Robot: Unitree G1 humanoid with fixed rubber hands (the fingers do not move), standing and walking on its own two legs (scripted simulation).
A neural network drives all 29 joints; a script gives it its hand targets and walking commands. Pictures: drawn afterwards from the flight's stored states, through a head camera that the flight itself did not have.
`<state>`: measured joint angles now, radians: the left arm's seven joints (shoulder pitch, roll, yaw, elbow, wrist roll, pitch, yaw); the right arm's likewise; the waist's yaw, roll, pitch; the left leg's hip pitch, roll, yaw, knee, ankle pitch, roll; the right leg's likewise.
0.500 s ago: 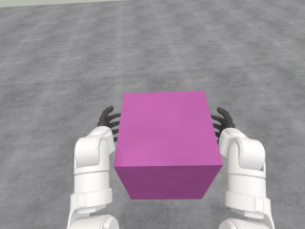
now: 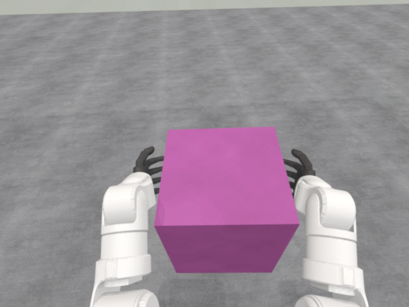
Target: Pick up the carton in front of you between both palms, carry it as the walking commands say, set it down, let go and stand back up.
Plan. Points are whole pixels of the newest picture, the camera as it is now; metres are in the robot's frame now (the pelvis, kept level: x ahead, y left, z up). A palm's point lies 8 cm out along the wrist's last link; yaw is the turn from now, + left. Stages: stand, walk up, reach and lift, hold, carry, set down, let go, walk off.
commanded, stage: carry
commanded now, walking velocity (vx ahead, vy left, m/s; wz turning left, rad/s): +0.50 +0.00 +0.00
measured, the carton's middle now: (222, 204) +0.32 +0.00 +0.05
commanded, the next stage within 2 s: none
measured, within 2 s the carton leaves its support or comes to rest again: neither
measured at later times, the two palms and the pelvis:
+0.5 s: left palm (162, 146) +0.48 +0.15 +0.07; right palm (280, 145) +0.50 -0.15 +0.06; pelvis +0.17 -0.02 -0.03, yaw +0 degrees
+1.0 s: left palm (184, 122) +0.83 +0.15 -0.12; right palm (258, 126) +0.81 -0.15 -0.11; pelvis +0.51 +0.02 -0.16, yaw +0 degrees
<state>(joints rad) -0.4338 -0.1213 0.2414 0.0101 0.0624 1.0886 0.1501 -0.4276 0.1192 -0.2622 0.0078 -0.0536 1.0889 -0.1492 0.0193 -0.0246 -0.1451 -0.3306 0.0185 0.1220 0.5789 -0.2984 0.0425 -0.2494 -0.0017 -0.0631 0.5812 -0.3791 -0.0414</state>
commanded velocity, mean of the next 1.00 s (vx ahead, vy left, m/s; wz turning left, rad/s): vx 0.50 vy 0.00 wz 0.00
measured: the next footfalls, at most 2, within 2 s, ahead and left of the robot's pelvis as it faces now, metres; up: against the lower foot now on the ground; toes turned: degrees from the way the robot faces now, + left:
right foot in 0.30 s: +0.13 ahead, -0.09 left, +0.00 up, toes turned -3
left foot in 0.72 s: +0.50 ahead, +0.07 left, -0.15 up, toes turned +5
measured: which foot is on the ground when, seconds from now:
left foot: down 0.00-0.30, up 0.32-0.70, down 0.72-1.00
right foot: down 0.00-0.02, up 0.04-0.28, down 0.30-0.74, up 0.76-1.00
